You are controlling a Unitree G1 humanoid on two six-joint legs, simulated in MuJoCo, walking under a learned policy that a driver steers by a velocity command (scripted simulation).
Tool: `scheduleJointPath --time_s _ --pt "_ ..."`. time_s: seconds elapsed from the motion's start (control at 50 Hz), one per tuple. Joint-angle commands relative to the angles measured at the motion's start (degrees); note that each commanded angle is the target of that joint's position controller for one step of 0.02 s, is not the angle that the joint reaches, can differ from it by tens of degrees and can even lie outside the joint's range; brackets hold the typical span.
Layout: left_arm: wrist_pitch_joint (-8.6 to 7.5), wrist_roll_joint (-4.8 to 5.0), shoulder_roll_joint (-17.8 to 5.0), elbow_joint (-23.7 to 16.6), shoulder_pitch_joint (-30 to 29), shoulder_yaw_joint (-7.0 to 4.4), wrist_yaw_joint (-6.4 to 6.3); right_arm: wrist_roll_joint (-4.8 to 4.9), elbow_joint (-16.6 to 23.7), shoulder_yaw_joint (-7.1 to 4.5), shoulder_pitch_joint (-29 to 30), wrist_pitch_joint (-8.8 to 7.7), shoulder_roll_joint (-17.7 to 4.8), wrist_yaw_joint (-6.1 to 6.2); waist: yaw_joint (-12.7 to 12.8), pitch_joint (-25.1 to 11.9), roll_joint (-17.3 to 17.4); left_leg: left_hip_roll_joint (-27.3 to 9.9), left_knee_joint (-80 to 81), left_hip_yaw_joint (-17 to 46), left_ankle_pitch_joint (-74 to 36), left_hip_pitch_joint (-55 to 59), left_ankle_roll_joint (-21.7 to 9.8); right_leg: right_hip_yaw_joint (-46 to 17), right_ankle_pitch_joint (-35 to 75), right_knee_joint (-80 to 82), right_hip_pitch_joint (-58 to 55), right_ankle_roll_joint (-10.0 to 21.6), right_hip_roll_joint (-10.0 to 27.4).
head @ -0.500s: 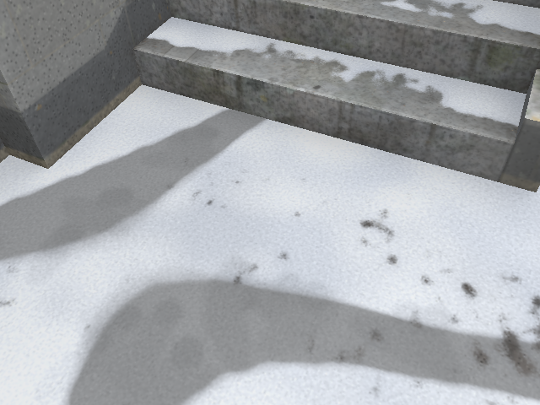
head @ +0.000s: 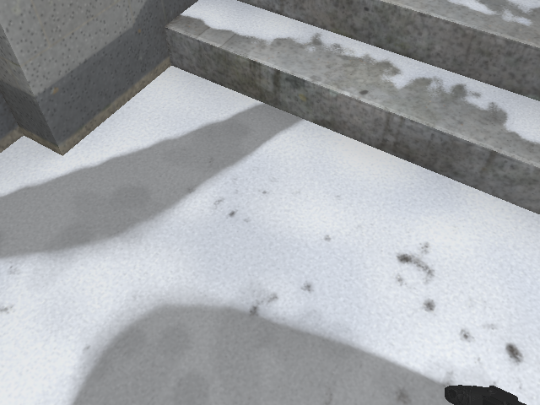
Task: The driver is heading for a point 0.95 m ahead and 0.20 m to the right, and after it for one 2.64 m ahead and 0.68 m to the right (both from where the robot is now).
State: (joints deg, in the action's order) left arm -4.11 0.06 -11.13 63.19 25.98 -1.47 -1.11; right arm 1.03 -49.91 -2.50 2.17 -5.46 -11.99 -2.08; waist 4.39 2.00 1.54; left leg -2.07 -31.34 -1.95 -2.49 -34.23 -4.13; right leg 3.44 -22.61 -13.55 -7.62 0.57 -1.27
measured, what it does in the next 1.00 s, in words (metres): walks ahead: left foot, then right foot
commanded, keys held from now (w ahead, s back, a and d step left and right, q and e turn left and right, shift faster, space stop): no key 0.60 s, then w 0.40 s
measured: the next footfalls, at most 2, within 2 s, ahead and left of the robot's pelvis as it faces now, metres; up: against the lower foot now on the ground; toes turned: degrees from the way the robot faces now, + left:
left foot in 0.02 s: +0.22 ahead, +0.11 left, +0.00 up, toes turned +3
right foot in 0.40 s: +0.18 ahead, -0.12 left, +0.00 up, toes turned -2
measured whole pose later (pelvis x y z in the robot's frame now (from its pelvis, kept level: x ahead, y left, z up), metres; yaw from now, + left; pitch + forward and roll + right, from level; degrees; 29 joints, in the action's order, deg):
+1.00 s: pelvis +0.26 +0.04 +0.01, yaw +0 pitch +2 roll -1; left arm -6.1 1.9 -12.3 59.2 15.7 -3.8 0.0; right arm 0.6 -60.7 -2.4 -19.2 -6.4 -12.1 -1.3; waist -1.3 -1.4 -0.5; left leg 2.3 -28.7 -3.2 20.8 -9.6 -3.8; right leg -0.6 -21.0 -69.7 28.5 3.3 1.9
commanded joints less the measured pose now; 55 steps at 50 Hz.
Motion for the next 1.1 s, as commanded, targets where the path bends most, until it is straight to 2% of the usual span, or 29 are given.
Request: scheduleJointPath --time_s 0.02,0.04,0.06,0.08,0.1,0.12,0.14,0.2,0.24,0.32,0.38,0.4,0.42,0.46,0.6,0.62,0.66,0.72,0.8,0.84,0.86,0.88,0.9,0.92,0.94,0.96,0.98,1.04,1.1 --pt "0.34 0.21 -9.5 -2.3 -2.2 -1.72 -0.26 -0.72 -2.2 -3.29 -15.0 -0.92 -9.7 0.16 -11.6 -6.9 -7.6 3.5 4.8 -1.4 -7.0 23.0 -3.3 -2.1 56.4 -20.3 6.2 3.2 9.7" --pt "0.13 -0.89 -7.7 -3.7 -0.9 -1.02 -0.06 -2.18 -4.0 -3.92 -22.3 -0.84 -13.6 0.68 -12.4 -15.1 -1.1 -7.0 -0.5 8.5 -29.6 40.9 -6.2 -1.0 35.3 -36.3 18.6 1.0 6.0" --pt "-0.3 -0.68 0.4 -1.8 10.6 1.18 0.7 -3.01 -4.2 -3.41 -22.8 -0.32 -15.3 0.58 -6.3 -26.7 14.0 -23.3 -0.3 29.3 -44.1 58.4 -18.2 -3.8 -16.5 -58.8 34.9 -1.8 -3.5" --pt "-0.98 0.78 -3.7 0.1 10.1 0.02 1.01 -2.01 -4.0 -2.7 -23.1 0.18 -11.6 0.27 -8.6 -30.8 8.3 -21.5 5.4 33.7 -32.6 53.7 -18.3 -13.8 -16.8 -65.4 34.8 -1.5 -3.0" --pt "-0.9 1.97 -6.2 -2.3 3.0 -0.73 0.91 -0.93 -2.8 -2.05 -15.8 0.33 -9.9 0.36 -7.2 -20.5 5.7 -18.9 8.2 25.4 -22.5 44.2 -15.3 -10.7 -13.4 -65.3 39.1 -1.5 0.3" --pt "-0.35 1.49 -6.5 -3.7 -1.9 -0.87 0.2 -0.64 -1.7 -1.14 -9.9 0.41 -7.4 0.58 -5.6 -13.6 0.5 -16.0 11.3 20.2 -15.4 34.3 -12.4 -8.0 -8.7 -61.7 39.0 -1.8 3.2" --pt "0.55 0.81 -6.8 -4.0 -4.0 -1.49 -0.61 -1.07 -1.5 -0.34 -7.0 0.24 -5.4 0.67 -4.3 -9.7 -0.9 -14.2 13.7 16.4 -12.5 25.8 -11.2 -7.6 -5.6 -58.2 36.2 -2.1 5.1" --pt "2.85 0.15 -3.4 -3.7 -1.2 -1.39 -1.67 -3.05 -3.1 -0.08 -5.7 0.29 -5.1 0.74 -0.7 -7.0 3.2 -9.8 17.2 9.1 -8.6 12.6 -9.6 -6.3 -2.6 -46.0 25.5 -1.7 6.5" --pt "3.52 -0.07 -3.1 -4.2 -2.9 -1.18 -2.37 -3.4 -3.4 -0.24 -6.2 0.37 -6.1 1.39 -0.9 -7.4 4.3 -9.3 17.8 7.9 -6.1 11.8 -10.3 -5.4 -2.5 -37.0 23.9 -1.9 6.2" --pt "4.88 -0.36 -5.2 -4.7 -6.6 -1.67 -2.21 -1.87 -3.5 -0.54 -6.5 1.92 -7.9 2.69 -1.6 -7.2 4.7 -9.3 21.1 10.2 23.1 9.6 -8.3 -3.9 7.3 -25.9 19.2 -1.4 5.2" --pt "4.84 -1.52 -5.0 -4.2 -7.5 -1.75 -1.78 -1.01 -4.8 0.2 -8.5 2.88 -5.7 3.21 -1.1 -2.3 2.6 -6.5 20.8 9.5 36.3 6.2 -3.2 -3.2 10.7 -16.1 15.8 0.7 4.9" --pt "4.63 -1.72 -5.8 -4.4 -7.7 -1.69 -1.82 -0.93 -5.3 0.28 -9.9 3.05 -5.4 3.23 -1.9 -0.3 0.7 -4.9 18.6 8.6 36.0 6.8 -1.1 -5.6 10.0 -11.5 17.1 1.9 7.2" --pt "4.43 -0.96 -9.7 -4.1 -9.1 -2.52 -2.0 -0.9 -5.5 -0.14 -12.9 3.31 -5.8 3.41 -5.2 1.9 -5.0 -1.4 16.9 5.2 32.0 8.8 0.3 -6.6 2.3 -10.3 22.4 3.4 7.6" --pt "3.32 -0.63 -6.4 -3.5 -10.5 -2.06 -1.66 -1.42 -5.6 -0.18 -12.4 3.67 -5.8 3.91 -5.4 1.9 -8.7 0.3 11.6 2.3 23.4 19.0 0.9 -7.1 -5.4 -5.7 31.2 2.5 6.8" --pt "1.51 -0.15 -5.5 -2.4 -9.8 -1.92 -1.31 -1.33 -7.2 -0.03 -12.7 3.63 -4.7 3.52 -4.6 -2.6 -3.8 -0.2 7.9 1.7 10.2 22.2 -0.3 -5.4 11.3 -9.2 24.1 0.8 5.6" --pt "1.62 -0.03 -5.5 -1.8 -8.2 -2.0 -1.33 -1.13 -7.8 -0.06 -13.4 3.69 -4.7 3.49 -4.3 -4.2 -3.5 0.6 7.1 0.8 14.4 22.7 -0.5 -4.9 7.2 -9.4 23.0 1.3 5.2" --pt "1.92 0.66 -7.2 -1.8 -7.3 -2.64 -1.45 -0.29 -8.0 -0.62 -13.5 3.89 -5.8 3.51 -4.1 -1.7 -3.5 1.7 5.0 0.0 30.3 19.0 -1.5 -5.7 -7.2 -9.8 24.8 3.8 5.0" --pt "0.54 1.48 -7.1 -2.3 -5.1 -2.79 -1.32 0.36 -7.4 -0.66 -12.9 2.21 -4.8 3.17 -3.3 4.0 -3.7 0.5 3.0 2.1 36.4 11.6 -3.0 -11.2 -15.0 -8.0 25.4 7.5 8.4" --pt "-1.41 1.79 -9.7 -1.4 -0.6 -3.81 -0.56 0.33 -5.6 -0.26 -10.5 -0.83 -2.6 1.65 -3.0 3.3 -10.8 2.2 -8.3 -1.3 23.4 1.3 -2.8 -26.6 -1.2 -4.9 13.2 13.2 19.6" --pt "-1.6 1.79 -9.1 -2.7 -3.2 -3.74 -0.17 0.49 -6.4 -0.5 -13.3 -1.25 -3.2 1.21 -5.2 1.7 -9.0 1.8 -5.7 -0.9 21.6 6.7 -3.4 -23.4 7.5 -8.3 14.8 11.7 18.8" --pt "-1.45 1.76 -9.0 -4.0 -6.9 -3.68 0.01 0.68 -8.3 -0.95 -18.5 -1.16 -3.8 1.21 -8.0 0.6 -7.8 2.1 -2.0 -0.3 20.3 16.1 -4.0 -18.9 9.7 -11.1 20.9 9.7 15.9" --pt "-1.72 1.64 -7.8 -6.6 -13.2 -3.24 0.16 0.93 -10.9 -2.25 -26.4 -1.26 -7.3 1.26 -12.2 -0.3 -1.5 -1.4 4.3 6.8 16.4 28.1 -6.1 -9.8 18.0 -22.3 30.6 5.7 9.0" --pt "-2.86 1.22 -4.6 -8.7 -14.8 -2.58 0.26 0.94 -13.4 -4.39 -35.5 -0.96 -14.1 1.37 -14.2 -3.2 13.5 -11.2 11.8 26.2 11.2 44.9 -11.2 0.6 15.9 -44.5 46.9 0.4 0.0" --pt "-3.61 0.83 -4.8 -9.2 -15.2 -2.54 0.49 0.04 -13.5 -2.98 -37.0 -1.13 -11.3 0.98 -13.4 -4.2 14.1 -19.0 15.9 39.2 3.0 49.0 -14.1 -4.6 -6.6 -56.1 57.2 0.6 -0.8" --pt "-3.89 1.85 -5.7 -9.3 -16.0 -2.88 1.04 -0.7 -12.4 -1.59 -32.7 -1.3 -7.9 1.06 -10.5 -1.3 6.6 -19.5 14.1 35.2 0.9 47.4 -13.0 -8.1 -6.0 -62.9 61.6 2.5 2.5" --pt "-3.69 2.47 -5.0 -9.1 -15.5 -2.64 1.42 -0.96 -11.0 -0.95 -29.3 -1.33 -6.7 0.88 -8.5 -0.5 2.6 -18.1 14.0 29.1 -2.1 45.2 -11.7 -7.8 -1.3 -64.7 62.6 3.6 4.5" --pt "-3.48 2.23 -4.8 -9.2 -15.9 -2.77 1.48 -0.73 -10.4 -0.44 -27.1 -1.19 -6.3 0.68 -7.2 1.0 -0.3 -16.1 15.0 23.3 -4.5 42.7 -10.2 -6.9 3.4 -62.0 62.9 4.1 6.6" --pt "-2.27 1.54 -4.2 -9.8 -17.0 -3.19 1.6 -1.07 -10.2 0.76 -26.5 -0.08 -4.3 1.2 -5.6 1.8 1.9 -10.8 19.1 13.0 -7.7 35.9 -6.7 -3.9 11.1 -52.9 56.5 3.1 8.3" --pt "-1.78 0.98 -2.7 -13.3 -24.7 -2.3 1.65 -1.36 -9.6 0.65 -26.4 0.22 -6.4 2.58 -6.2 4.3 1.4 -7.7 22.6 7.3 -9.4 29.7 -6.0 -1.2 19.6 -37.2 51.6 1.2 6.6"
